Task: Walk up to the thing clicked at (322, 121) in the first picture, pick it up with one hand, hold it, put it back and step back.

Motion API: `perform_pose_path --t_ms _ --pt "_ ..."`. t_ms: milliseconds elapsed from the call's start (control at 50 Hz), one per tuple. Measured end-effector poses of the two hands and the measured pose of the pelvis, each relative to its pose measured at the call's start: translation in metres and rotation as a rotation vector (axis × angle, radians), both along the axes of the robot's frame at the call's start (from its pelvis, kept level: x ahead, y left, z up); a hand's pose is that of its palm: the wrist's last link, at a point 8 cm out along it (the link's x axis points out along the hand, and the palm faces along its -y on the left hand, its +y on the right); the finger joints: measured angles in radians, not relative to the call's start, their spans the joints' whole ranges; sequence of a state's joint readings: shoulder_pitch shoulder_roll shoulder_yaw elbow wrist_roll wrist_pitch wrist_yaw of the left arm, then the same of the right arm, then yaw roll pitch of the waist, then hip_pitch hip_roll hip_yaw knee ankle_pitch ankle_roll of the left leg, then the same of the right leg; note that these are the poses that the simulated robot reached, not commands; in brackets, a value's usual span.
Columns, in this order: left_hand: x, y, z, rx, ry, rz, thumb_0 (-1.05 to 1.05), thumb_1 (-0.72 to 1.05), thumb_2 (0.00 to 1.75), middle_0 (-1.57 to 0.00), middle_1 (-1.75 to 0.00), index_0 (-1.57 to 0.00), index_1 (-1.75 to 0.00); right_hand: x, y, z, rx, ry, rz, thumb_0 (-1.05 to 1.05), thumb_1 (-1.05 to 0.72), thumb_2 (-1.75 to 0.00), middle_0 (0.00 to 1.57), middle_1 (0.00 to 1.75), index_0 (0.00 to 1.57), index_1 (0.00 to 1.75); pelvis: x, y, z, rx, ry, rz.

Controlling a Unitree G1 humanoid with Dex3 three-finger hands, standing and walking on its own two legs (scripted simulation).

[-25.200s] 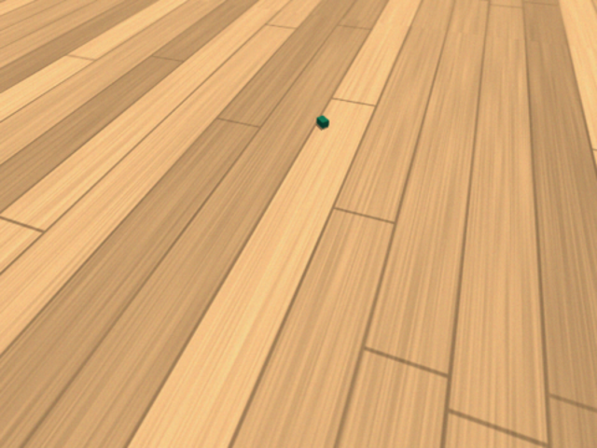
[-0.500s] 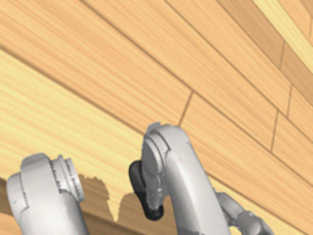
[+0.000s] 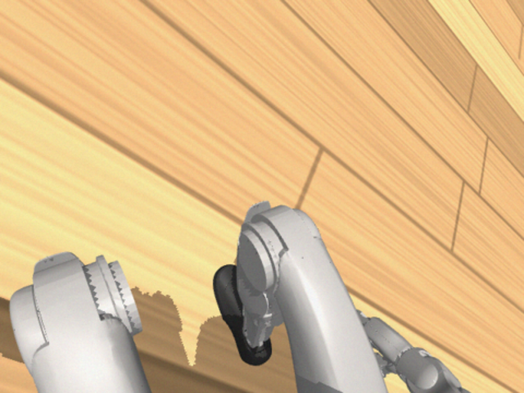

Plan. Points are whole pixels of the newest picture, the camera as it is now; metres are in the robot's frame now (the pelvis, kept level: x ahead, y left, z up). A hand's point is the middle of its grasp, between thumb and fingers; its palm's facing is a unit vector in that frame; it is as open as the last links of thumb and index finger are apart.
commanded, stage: close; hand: left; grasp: from above
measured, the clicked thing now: out of the picture +0.41 +0.43 -0.28
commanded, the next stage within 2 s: settle in 1.84 s
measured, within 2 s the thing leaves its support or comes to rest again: neither
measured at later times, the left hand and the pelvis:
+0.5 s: hand out of the picture +0.40 +0.40 -0.24, palm faces -0.42 -0.19 -0.89, open 10.7 cm; pelvis +0.00 +0.00 +0.00, yaw -1 degrees
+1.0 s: hand out of the picture +0.40 +0.40 -0.24, palm faces -0.43 -0.19 -0.88, open 8.8 cm; pelvis +0.00 +0.00 +0.00, yaw +0 degrees
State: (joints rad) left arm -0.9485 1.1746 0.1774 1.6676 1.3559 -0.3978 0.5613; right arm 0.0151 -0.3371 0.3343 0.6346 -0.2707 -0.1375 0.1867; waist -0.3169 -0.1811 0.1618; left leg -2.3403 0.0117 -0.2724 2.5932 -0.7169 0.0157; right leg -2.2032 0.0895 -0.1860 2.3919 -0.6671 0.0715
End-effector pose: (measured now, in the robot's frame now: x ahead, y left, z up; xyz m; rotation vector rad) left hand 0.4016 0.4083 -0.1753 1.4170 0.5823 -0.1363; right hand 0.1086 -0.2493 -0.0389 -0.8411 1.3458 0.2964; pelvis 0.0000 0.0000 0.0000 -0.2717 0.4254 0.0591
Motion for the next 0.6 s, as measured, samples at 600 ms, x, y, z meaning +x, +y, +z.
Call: perform_pose_path --t_ms 600 --pt "0.004 0.002 -0.003 0.001 0.002 0.024 0.00 0.07 0.52 -0.50 -0.65 -0.53 -0.63 0.002 0.004 -0.002 0.011 0.002 0.011 0.00 -0.89 -0.90 0.20 0.30 0.20 0.30 0.001 0.001 -0.001 -0.007 0.001 -0.006"
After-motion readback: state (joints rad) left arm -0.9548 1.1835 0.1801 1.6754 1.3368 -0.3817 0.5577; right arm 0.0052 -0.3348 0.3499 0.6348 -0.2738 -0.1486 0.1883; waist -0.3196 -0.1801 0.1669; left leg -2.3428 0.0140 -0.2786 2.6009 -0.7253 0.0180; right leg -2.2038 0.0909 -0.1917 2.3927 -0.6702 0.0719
